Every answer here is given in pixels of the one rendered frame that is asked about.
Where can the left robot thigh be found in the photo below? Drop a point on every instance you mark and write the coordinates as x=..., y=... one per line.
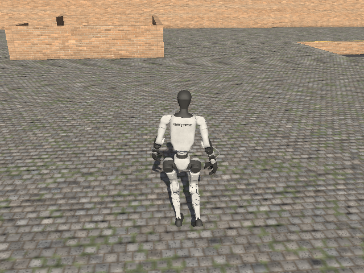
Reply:
x=168, y=167

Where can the robot right upper arm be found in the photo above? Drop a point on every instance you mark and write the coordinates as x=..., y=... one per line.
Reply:
x=203, y=131

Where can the right robot forearm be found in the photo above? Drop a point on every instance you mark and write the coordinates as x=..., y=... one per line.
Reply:
x=210, y=153

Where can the robot left upper arm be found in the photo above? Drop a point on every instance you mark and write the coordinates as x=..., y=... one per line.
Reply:
x=162, y=128

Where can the right robot hand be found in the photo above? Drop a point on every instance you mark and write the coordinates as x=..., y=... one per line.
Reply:
x=214, y=166

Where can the left robot hand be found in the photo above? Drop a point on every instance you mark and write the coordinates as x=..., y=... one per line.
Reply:
x=157, y=159

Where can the left robot forearm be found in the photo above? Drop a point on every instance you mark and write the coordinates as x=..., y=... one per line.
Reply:
x=156, y=147

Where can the right robot thigh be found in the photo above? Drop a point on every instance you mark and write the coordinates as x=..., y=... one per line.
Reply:
x=194, y=172

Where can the robot thigh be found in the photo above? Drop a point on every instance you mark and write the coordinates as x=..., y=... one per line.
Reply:
x=194, y=172
x=168, y=167

